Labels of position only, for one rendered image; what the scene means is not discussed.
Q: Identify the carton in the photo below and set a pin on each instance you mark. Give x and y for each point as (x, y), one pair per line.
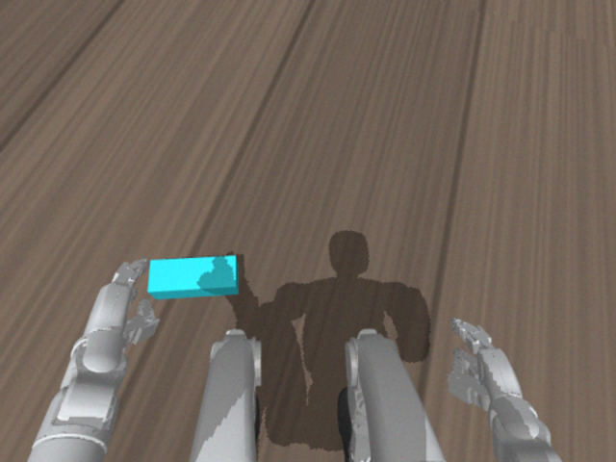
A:
(193, 277)

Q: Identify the right robot foot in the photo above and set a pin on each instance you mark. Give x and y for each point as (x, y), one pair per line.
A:
(345, 426)

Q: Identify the right robot arm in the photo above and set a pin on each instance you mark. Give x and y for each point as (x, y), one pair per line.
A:
(518, 434)

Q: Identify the left robot arm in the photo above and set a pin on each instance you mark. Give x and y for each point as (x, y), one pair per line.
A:
(89, 403)

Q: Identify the left robot hand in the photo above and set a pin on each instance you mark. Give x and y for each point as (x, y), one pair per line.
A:
(109, 312)

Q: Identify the right robot hand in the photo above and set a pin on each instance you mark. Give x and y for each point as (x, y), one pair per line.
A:
(490, 374)

